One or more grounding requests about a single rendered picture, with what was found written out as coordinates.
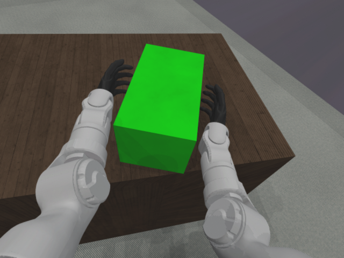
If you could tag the left robot upper arm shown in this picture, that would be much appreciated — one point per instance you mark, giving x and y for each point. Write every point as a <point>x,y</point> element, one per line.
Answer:
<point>69,196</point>

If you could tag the right robot upper arm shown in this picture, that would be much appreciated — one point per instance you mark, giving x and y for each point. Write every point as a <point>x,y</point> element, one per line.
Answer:
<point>237,231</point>

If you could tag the carton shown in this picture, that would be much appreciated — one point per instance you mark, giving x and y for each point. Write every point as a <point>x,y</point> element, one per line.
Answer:
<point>157,123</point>

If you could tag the robot right hand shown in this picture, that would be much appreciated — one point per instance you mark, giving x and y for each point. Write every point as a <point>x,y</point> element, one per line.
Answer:
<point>218,113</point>

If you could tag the pedestal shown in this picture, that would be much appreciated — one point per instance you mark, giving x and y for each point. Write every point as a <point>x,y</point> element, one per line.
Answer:
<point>45,77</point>

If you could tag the robot left forearm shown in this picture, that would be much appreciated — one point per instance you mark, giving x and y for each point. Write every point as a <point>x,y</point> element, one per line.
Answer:
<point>91,131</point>

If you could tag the robot right forearm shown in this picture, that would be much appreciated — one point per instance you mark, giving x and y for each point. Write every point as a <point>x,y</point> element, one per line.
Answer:
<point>218,171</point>

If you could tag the robot left hand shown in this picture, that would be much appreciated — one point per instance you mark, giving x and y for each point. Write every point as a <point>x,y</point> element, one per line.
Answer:
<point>109,80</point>

